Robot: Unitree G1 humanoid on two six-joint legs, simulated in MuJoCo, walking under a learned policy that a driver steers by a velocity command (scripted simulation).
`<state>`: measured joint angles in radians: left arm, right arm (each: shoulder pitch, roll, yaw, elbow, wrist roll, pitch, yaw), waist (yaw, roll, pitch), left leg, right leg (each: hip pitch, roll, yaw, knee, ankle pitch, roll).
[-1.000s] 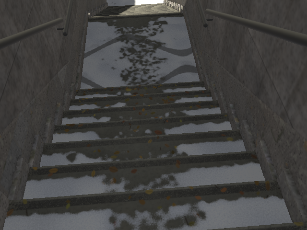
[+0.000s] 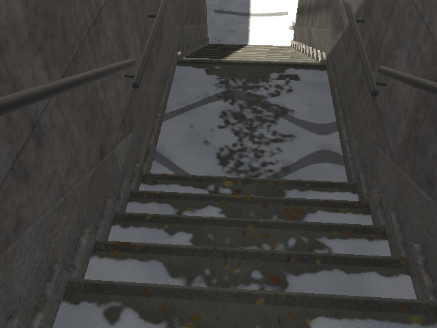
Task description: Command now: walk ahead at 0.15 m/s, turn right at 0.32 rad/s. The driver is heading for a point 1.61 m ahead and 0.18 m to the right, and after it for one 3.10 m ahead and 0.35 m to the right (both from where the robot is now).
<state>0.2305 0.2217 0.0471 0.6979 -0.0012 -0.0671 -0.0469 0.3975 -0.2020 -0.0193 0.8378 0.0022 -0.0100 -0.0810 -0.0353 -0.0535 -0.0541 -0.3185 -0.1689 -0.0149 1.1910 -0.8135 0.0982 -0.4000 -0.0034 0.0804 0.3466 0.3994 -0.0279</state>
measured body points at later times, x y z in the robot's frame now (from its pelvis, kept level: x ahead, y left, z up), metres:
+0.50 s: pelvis +0.06 +0.04 -0.05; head +0.06 +0.03 +0.40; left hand +0.25 +0.26 -0.15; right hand +0.22 -0.22 -0.12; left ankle +0.13 +0.13 -0.77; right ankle +0.10 -0.09 -0.78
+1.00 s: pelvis +0.11 +0.04 -0.04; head +0.11 +0.04 +0.41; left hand +0.23 +0.25 -0.19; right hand +0.07 -0.18 -0.18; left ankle +0.13 +0.13 -0.78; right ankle +0.07 -0.11 -0.78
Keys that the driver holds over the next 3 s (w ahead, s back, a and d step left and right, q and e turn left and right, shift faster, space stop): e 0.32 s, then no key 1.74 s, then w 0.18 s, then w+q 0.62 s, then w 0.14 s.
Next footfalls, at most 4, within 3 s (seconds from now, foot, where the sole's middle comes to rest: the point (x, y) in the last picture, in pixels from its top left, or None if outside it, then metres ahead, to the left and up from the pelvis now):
0.50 left None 0.16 0.12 -0.82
0.88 right None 0.11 -0.12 -0.82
2.74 left None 0.46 0.05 -0.97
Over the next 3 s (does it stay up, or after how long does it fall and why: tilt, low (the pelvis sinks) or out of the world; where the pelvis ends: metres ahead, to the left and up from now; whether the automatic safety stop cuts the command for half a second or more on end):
stays up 0.47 -0.03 -0.22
